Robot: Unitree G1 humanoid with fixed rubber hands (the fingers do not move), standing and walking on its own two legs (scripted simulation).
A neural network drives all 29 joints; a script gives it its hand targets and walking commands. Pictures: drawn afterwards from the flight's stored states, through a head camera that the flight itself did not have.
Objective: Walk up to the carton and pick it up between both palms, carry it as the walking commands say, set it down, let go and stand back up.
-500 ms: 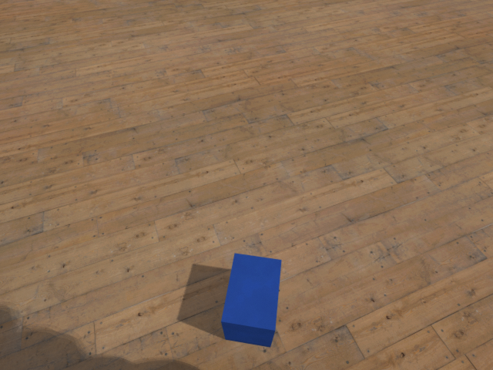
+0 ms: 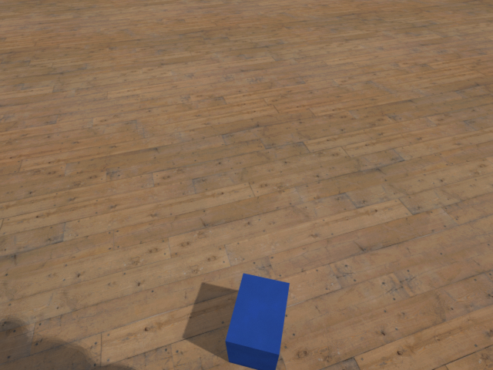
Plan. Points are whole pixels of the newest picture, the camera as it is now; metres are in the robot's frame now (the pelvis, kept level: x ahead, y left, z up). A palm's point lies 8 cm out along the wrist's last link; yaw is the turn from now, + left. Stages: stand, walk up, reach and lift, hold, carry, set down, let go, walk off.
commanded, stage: walk up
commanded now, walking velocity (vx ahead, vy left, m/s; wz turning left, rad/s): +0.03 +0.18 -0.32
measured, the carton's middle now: (258, 323) +0.45 -0.01 -0.65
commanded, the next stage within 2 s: stand in 1.64 s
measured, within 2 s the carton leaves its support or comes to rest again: neither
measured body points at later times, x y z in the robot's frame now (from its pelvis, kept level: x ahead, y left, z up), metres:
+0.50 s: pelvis +0.04 +0.05 -0.01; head +0.06 +0.03 +0.44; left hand +0.20 +0.25 -0.14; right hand +0.01 -0.18 -0.17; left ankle +0.04 +0.16 -0.74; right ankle +0.02 -0.04 -0.74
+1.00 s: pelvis +0.06 +0.04 +0.00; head +0.07 +0.03 +0.45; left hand +0.10 +0.26 -0.15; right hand +0.06 -0.19 -0.16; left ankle +0.04 +0.17 -0.74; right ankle +0.02 -0.04 -0.74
